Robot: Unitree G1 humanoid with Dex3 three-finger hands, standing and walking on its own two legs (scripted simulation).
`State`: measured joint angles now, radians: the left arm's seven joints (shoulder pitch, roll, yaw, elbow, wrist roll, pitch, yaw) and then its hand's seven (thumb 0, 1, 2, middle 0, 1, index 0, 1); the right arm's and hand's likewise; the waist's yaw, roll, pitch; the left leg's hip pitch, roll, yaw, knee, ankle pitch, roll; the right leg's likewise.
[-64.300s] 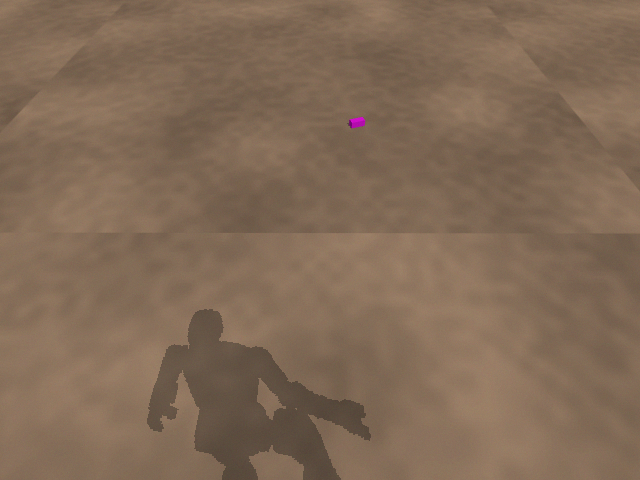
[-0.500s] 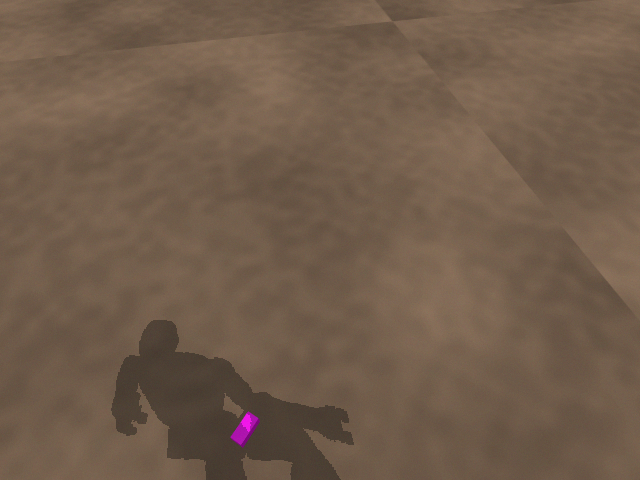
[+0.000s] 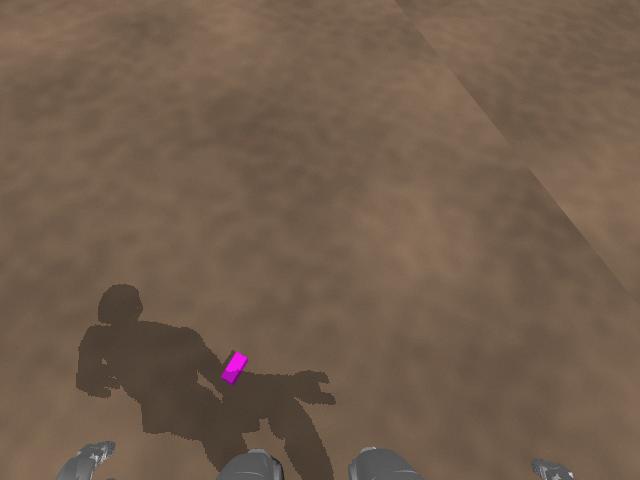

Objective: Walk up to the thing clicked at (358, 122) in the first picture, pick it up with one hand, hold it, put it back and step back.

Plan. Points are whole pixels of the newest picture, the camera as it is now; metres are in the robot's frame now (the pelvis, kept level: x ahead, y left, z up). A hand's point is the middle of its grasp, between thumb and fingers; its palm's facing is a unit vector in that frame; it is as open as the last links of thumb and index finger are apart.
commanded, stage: step back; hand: left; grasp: from above
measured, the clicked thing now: (234, 368) +0.43 +0.23 -0.74
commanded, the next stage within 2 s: none
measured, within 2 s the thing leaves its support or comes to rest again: neither
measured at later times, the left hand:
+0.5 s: hand out of the picture -0.01 +0.27 -0.15, palm faces +0.05 -0.92 -0.38, open 7.4 cm
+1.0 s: hand out of the picture -0.22 +0.22 -0.13, palm faces +0.01 -0.91 -0.42, open 7.4 cm
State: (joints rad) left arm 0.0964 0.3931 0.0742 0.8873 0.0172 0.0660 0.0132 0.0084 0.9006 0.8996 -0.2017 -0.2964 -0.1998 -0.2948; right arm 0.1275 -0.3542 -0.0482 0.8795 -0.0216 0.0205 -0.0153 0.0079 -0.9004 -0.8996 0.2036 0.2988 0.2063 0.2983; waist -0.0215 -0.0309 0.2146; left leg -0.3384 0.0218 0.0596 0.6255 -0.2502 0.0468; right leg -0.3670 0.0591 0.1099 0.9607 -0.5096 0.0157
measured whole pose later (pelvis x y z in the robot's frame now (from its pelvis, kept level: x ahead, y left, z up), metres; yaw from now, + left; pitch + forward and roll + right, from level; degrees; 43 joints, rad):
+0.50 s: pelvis -0.14 -0.01 +0.00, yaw +3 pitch -3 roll +0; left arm 0.09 0.39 0.08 0.80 0.02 0.07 0.02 0.01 0.90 0.90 -0.20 -0.30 -0.20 -0.30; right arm 0.18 -0.38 -0.05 0.90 -0.03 0.03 0.00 0.01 -0.90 -0.90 0.20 0.30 0.20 0.30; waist -0.01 -0.04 0.19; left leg -0.27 -0.04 -0.03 0.67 -0.34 0.03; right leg -0.46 0.02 0.08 0.88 -0.47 -0.01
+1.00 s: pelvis -0.30 -0.05 +0.00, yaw +1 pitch -3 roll +2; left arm 0.20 0.35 0.08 0.84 0.05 0.06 0.00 0.01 0.90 0.90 -0.21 -0.30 -0.20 -0.30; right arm 0.18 -0.43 -0.06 0.86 0.00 0.05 -0.02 0.01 -0.90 -0.90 0.20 0.30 0.20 0.30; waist 0.02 0.02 0.14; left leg -0.50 -0.11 -0.13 1.13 -0.45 -0.01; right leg -0.32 -0.03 0.02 0.65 -0.29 -0.01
